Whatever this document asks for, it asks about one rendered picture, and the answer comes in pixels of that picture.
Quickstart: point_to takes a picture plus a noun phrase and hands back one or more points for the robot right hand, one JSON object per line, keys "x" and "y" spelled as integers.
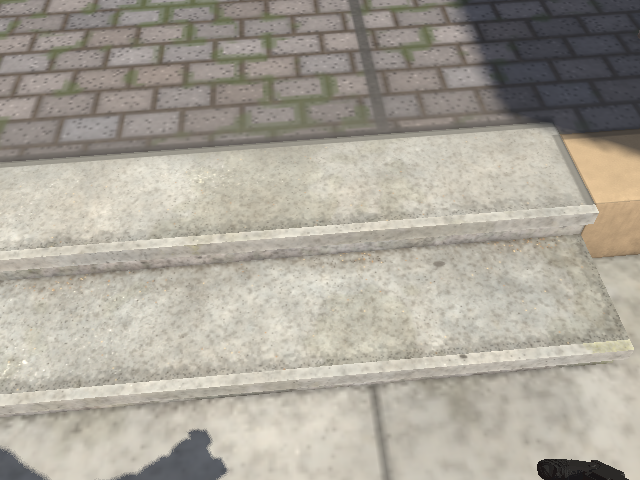
{"x": 563, "y": 469}

